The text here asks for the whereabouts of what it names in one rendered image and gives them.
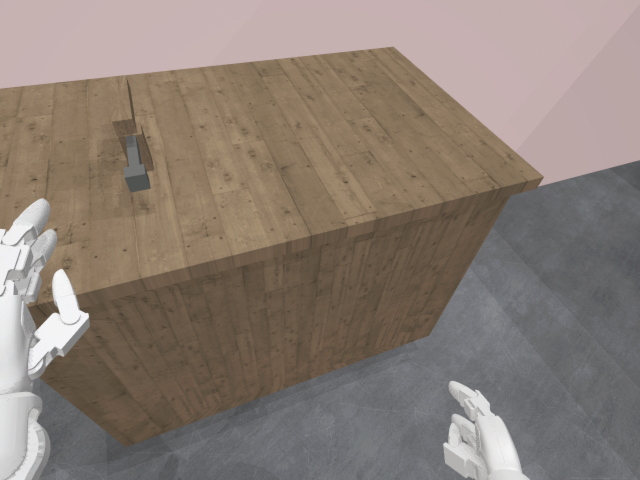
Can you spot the left robot forearm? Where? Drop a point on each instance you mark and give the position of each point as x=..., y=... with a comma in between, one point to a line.
x=24, y=443

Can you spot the tap lever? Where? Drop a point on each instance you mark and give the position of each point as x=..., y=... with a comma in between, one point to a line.
x=135, y=175

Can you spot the counter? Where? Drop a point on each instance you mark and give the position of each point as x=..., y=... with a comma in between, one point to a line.
x=305, y=214

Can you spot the robot left hand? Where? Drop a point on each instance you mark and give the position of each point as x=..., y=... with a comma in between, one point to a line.
x=23, y=256

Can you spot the robot right hand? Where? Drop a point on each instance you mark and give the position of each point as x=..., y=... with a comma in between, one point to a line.
x=489, y=445

